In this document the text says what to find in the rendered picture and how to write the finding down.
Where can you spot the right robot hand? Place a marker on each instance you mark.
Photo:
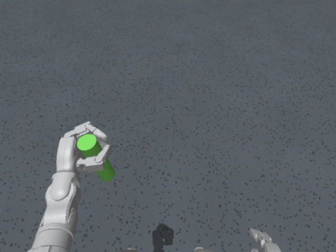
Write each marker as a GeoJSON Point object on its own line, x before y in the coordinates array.
{"type": "Point", "coordinates": [264, 241]}

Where can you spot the left robot arm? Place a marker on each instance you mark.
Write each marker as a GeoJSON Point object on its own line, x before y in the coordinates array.
{"type": "Point", "coordinates": [58, 225]}

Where can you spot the left robot hand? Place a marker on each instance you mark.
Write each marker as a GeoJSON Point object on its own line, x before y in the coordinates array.
{"type": "Point", "coordinates": [70, 158]}

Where can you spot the can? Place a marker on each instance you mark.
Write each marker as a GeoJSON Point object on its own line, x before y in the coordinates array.
{"type": "Point", "coordinates": [89, 146]}

